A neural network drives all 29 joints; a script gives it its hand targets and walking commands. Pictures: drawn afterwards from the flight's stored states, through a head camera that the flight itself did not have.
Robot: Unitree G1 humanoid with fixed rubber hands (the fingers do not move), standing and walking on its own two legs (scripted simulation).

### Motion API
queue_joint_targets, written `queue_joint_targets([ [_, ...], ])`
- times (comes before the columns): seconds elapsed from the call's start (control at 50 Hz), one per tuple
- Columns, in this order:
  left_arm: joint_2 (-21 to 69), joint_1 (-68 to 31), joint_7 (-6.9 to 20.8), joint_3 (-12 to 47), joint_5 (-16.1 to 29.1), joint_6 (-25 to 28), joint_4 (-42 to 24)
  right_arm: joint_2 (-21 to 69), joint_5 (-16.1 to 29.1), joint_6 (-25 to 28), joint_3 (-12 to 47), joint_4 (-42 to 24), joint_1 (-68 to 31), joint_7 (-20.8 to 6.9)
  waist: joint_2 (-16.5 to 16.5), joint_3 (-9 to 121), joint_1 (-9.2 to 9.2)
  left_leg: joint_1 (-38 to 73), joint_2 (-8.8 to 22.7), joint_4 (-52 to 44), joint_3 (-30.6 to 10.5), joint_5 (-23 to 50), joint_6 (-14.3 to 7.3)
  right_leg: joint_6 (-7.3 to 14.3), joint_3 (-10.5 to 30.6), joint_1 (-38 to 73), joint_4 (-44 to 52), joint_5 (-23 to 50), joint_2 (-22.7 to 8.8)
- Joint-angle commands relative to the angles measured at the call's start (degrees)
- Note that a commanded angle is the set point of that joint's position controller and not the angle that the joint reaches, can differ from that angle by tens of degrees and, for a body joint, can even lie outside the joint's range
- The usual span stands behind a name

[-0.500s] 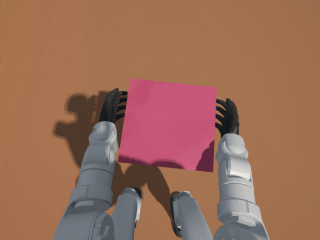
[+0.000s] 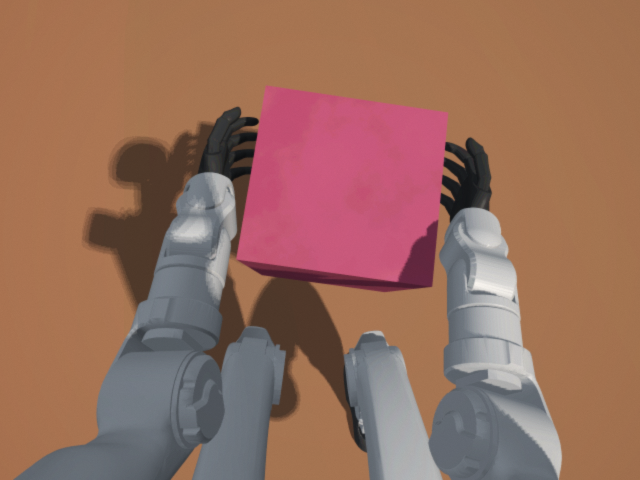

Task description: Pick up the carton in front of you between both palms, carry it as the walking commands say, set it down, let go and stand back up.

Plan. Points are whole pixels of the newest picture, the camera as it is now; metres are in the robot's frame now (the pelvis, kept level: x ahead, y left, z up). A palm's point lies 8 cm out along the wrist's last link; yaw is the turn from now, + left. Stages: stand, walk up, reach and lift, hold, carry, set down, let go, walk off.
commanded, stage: set down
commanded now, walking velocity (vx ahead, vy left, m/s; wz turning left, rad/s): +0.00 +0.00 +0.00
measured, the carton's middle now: (337, 209) +0.46 -0.02 -0.18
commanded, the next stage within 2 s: none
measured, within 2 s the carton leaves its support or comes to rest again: rests again in 1.02 s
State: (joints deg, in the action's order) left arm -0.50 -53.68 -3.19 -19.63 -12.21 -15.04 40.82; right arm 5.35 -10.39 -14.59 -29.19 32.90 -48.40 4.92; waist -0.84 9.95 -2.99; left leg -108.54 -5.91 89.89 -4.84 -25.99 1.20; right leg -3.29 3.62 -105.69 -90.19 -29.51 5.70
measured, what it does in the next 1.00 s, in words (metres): lowers itself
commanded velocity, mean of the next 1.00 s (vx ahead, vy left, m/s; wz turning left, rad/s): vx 0.00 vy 0.00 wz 0.00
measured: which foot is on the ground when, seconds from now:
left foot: down 0.00-1.00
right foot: down 0.00-1.00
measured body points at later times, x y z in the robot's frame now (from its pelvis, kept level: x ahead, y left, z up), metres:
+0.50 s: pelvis -0.02 +0.00 -0.11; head +0.31 +0.02 +0.19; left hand +0.52 +0.12 -0.26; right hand +0.47 -0.18 -0.25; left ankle +0.09 +0.11 -0.51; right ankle +0.08 -0.13 -0.51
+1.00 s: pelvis -0.02 +0.00 -0.17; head +0.33 +0.00 +0.12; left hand +0.53 +0.11 -0.33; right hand +0.48 -0.19 -0.32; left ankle +0.09 +0.11 -0.51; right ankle +0.08 -0.13 -0.51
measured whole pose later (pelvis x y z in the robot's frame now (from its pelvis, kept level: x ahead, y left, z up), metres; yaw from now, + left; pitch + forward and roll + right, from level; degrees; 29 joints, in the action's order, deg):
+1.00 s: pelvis -0.02 +0.00 -0.17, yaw -2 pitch +40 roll -2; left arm -15.1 -78.6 -5.2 -7.3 -1.0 -9.7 62.2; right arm -2.5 -0.6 -9.0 -25.1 46.4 -68.3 10.6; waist 0.8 -11.7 -3.1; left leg -130.8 -6.0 123.6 -3.5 -32.4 2.4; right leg -5.0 2.0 -128.3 -123.6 -35.3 9.1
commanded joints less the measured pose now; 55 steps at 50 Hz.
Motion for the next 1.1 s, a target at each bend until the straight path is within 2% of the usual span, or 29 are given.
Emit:
queue_joint_targets([
  [0.0,54.8,-34.6,10.5,29.0,7.5,2.0,0.0,50.9,7.9,0.9,34.1,1.0,-38.9,-13.5,-3.8,59.2,-1.48,38.4,-3.9,-3.9,5.5,16.4,0.7,-0.4,-7.3,21.9,4.9,16.4,4.6],
  [0.38,45.3,-47.6,9.3,24.8,8.0,3.2,7.5,42.8,9.0,2.0,28.1,3.6,-52.7,-11.9,-5.1,56.1,-2.45,25.1,-3.2,10.9,6.5,12.2,0.2,-0.9,-9.5,8.8,-10.2,13.1,4.1],
  [0.62,40.3,-56.3,9.7,28.7,13.6,5.0,8.9,38.5,13.8,4.0,30.6,3.0,-61.7,-10.9,-5.1,56.7,-2.58,21.4,-1.8,20.9,7.2,14.1,-0.3,-0.7,-10.0,8.0,-19.4,15.0,3.0],
  [0.7,40.5,-58.4,10.2,30.9,17.3,6.3,5.9,39.9,16.1,4.7,35.0,1.2,-63.2,-10.0,-0.5,58.3,-2.32,20.1,-2.1,23.5,6.7,18.3,-0.9,-0.9,-10.1,11.7,-21.7,20.0,3.0],
  [0.74,40.3,-58.0,10.1,30.9,18.0,6.8,5.7,41.1,17.0,4.9,36.5,0.8,-62.7,-9.8,0.2,58.5,-2.01,20.6,-2.1,24.6,6.8,19.6,-1.2,-1.0,-9.9,11.5,-22.3,21.3,3.2],
  [0.84,38.6,-55.0,10.3,28.4,16.2,7.8,9.3,41.6,15.9,5.1,34.3,6.1,-58.2,-10.2,-0.6,49.4,-0.38,15.1,-1.7,25.6,7.4,16.9,-1.4,-0.8,-8.8,8.2,-23.1,19.5,3.5],
  [0.96,36.8,-55.3,11.1,26.8,15.2,8.8,11.8,40.1,13.8,5.7,30.4,10.2,-56.5,-10.5,-1.6,41.5,-0.92,10.1,-1.7,26.1,7.1,13.3,-1.7,-0.4,-8.3,4.9,-23.8,16.8,3.7],
  [1.08,33.1,-53.6,11.5,22.5,12.4,8.2,17.6,36.6,11.4,5.6,26.9,12.3,-57.8,-11.0,-1.2,33.2,-0.37,6.0,-1.6,25.8,6.5,8.1,-2.2,-0.2,-8.2,0.3,-24.0,10.9,3.3],
])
